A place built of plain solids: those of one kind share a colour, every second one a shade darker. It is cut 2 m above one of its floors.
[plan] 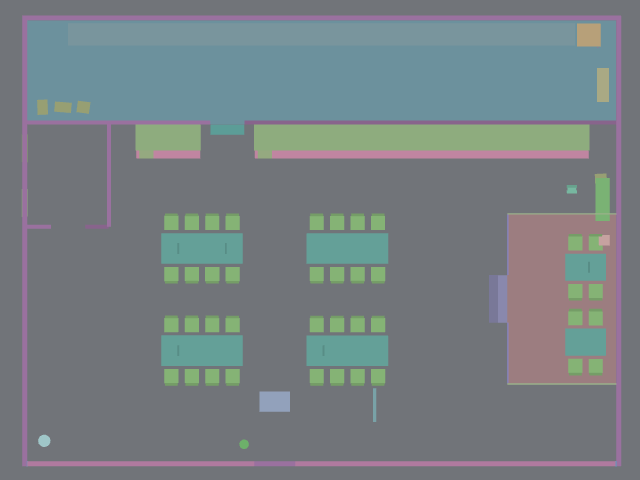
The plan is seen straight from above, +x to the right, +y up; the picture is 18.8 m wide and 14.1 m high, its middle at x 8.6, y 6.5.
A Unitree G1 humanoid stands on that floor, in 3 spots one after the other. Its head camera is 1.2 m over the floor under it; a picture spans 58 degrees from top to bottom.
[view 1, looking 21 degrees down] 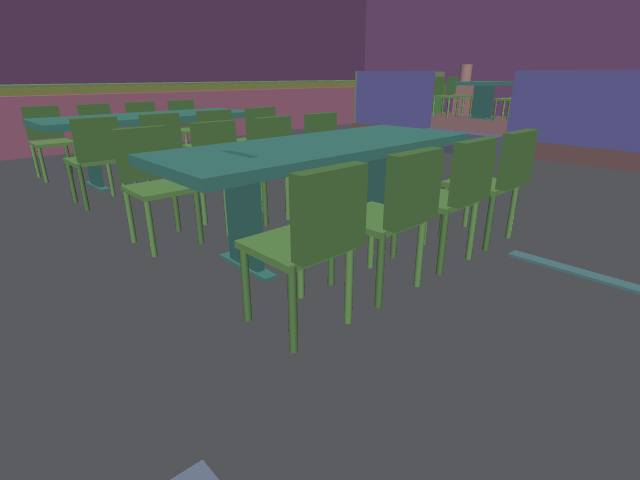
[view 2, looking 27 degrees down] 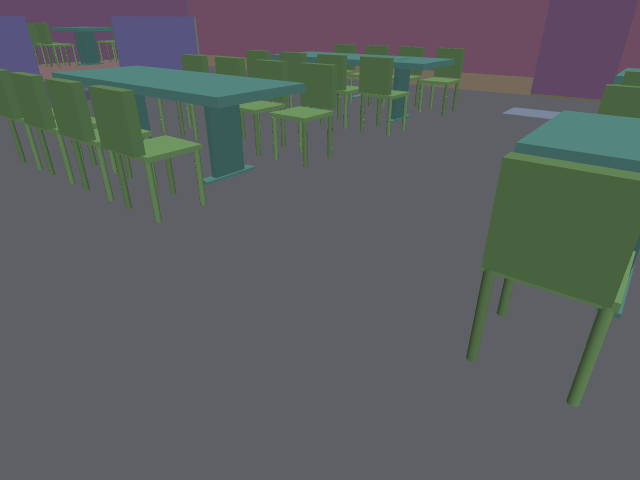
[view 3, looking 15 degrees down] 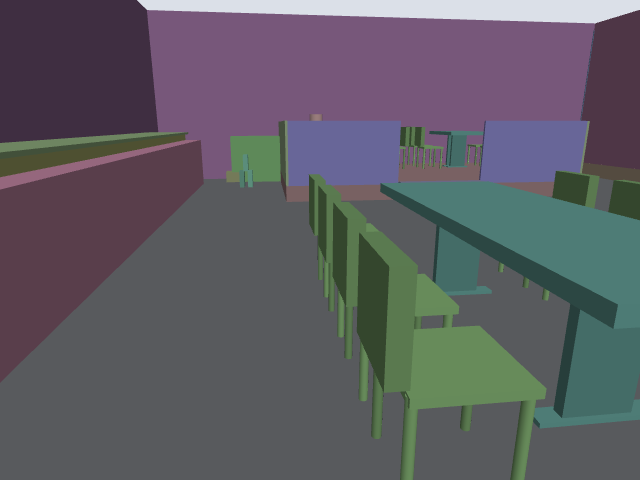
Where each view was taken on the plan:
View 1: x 7.27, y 1.00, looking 47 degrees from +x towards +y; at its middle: side_chair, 1.79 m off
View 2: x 5.88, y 8.59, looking -52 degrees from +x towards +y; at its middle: ground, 2.64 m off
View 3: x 7.27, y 7.59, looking -7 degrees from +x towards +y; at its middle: side_chair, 2.64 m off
